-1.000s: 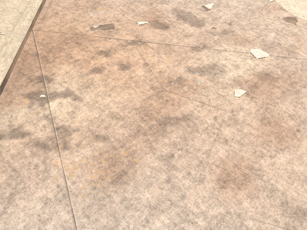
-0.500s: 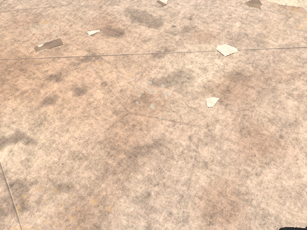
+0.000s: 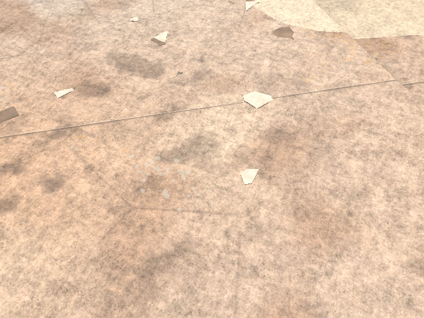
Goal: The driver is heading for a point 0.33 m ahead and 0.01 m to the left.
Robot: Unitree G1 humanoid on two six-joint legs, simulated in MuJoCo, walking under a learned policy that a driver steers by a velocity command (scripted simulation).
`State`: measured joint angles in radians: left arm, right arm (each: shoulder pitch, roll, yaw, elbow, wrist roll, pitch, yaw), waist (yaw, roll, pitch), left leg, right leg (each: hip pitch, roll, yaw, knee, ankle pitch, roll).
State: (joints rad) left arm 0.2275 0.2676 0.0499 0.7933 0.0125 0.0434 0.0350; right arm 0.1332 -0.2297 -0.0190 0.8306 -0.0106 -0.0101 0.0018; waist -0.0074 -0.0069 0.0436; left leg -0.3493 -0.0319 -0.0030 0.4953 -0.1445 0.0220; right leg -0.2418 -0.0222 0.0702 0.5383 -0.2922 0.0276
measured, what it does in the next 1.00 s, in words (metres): stands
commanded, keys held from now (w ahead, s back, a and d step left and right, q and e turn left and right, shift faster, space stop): no key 1.00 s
